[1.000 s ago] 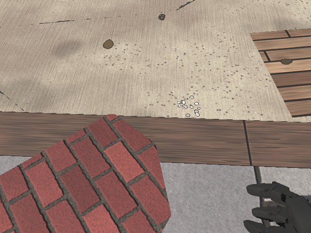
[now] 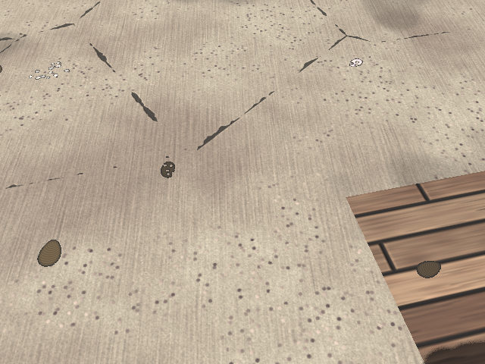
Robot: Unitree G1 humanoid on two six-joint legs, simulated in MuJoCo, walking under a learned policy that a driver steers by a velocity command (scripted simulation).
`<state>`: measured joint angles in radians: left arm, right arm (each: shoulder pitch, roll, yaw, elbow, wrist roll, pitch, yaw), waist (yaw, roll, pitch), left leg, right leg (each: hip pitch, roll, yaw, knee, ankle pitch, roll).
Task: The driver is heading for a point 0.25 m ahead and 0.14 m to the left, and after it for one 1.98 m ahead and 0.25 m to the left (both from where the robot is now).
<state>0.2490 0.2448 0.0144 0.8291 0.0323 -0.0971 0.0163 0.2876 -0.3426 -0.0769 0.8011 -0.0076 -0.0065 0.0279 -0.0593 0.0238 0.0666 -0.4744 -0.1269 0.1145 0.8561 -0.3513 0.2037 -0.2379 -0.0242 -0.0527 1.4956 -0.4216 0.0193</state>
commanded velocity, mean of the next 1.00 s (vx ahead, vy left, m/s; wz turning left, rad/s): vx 0.29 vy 0.00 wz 0.41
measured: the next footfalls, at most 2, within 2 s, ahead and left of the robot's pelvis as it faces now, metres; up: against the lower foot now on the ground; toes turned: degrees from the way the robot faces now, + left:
right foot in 0.34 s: +0.47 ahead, -0.12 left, -0.13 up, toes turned +21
left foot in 0.72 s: +0.47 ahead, +0.09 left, -0.13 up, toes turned +28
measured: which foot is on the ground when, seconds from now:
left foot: down 0.00-0.32, up 0.34-0.70, down 0.72-1.00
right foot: up 0.00-0.32, down 0.34-0.74, up 0.76-1.00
